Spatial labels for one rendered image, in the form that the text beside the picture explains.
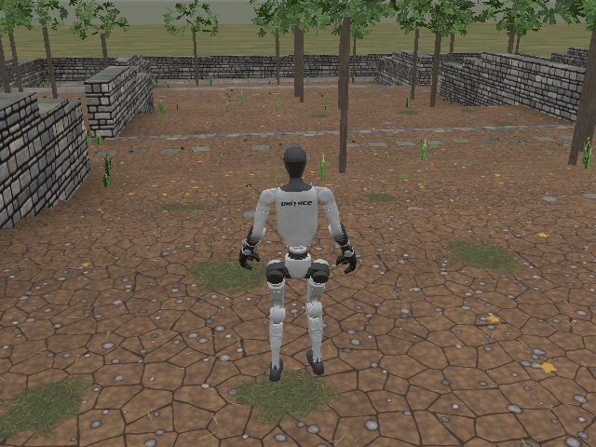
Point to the robot left hand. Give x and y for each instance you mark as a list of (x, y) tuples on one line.
[(243, 258)]

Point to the left robot shin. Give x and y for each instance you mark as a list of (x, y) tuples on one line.
[(275, 339)]

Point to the left robot forearm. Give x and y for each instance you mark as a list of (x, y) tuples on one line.
[(250, 243)]

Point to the right robot forearm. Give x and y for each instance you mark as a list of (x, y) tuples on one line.
[(344, 243)]

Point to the humanoid robot head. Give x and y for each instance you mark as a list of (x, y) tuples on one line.
[(295, 161)]

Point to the robot right hand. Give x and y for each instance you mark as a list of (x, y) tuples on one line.
[(345, 260)]

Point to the right robot upper arm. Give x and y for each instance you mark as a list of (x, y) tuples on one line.
[(325, 195)]

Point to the left robot upper arm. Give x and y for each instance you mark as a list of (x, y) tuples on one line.
[(267, 197)]

